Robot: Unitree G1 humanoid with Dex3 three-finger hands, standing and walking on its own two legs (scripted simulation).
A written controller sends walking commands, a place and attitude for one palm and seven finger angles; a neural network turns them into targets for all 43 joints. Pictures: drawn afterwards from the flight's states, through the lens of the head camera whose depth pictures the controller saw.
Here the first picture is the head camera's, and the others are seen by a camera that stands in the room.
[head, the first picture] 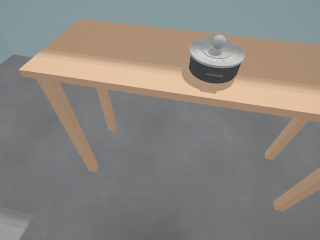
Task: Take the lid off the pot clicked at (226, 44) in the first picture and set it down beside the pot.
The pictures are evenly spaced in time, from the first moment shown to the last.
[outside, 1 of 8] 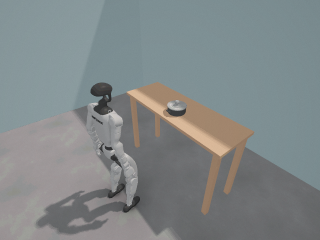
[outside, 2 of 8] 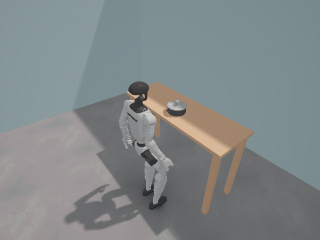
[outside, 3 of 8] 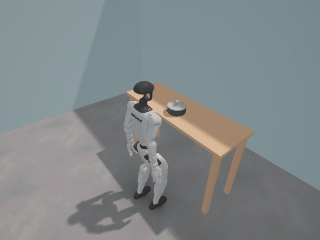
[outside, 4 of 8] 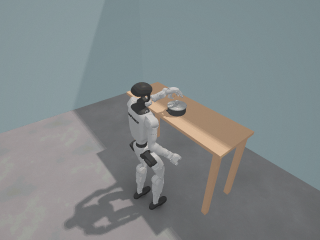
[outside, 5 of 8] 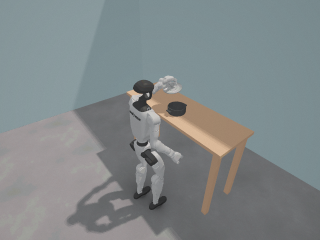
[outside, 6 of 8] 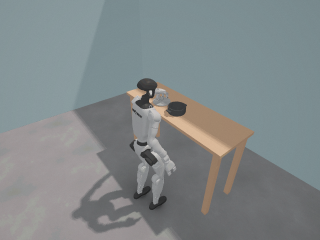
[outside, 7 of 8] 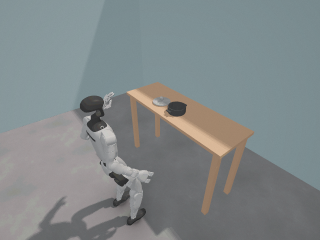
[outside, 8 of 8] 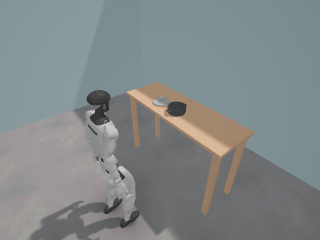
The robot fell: no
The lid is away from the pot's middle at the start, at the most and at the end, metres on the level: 0.00 0.24 0.23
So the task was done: yes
